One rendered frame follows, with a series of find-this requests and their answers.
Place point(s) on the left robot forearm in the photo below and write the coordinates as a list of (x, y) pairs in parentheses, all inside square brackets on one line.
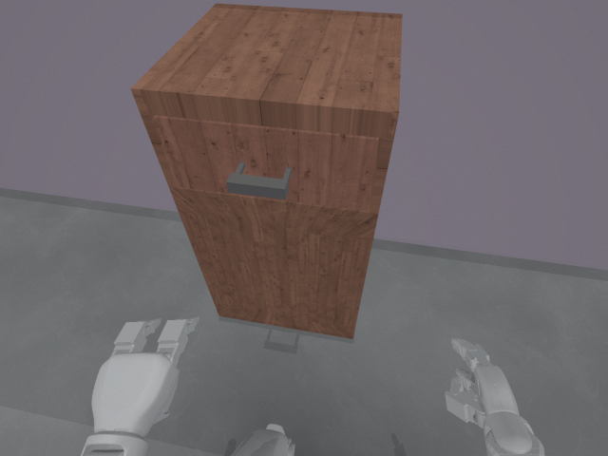
[(115, 443)]

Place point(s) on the left robot hand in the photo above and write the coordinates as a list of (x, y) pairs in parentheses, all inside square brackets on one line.
[(134, 389)]

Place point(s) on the left robot thigh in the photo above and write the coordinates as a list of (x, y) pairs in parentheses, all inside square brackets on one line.
[(265, 442)]

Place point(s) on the drawer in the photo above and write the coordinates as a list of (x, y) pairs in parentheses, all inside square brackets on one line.
[(327, 168)]

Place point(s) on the right robot hand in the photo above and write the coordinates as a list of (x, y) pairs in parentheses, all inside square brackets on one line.
[(487, 390)]

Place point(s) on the handle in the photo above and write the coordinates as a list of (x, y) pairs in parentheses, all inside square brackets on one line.
[(258, 186)]

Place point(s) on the robot left shin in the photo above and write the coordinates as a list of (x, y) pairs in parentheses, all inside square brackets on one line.
[(276, 428)]

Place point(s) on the right robot forearm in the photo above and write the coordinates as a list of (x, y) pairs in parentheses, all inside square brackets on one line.
[(508, 434)]

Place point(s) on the cabinet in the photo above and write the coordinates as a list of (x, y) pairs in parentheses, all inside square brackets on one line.
[(283, 263)]

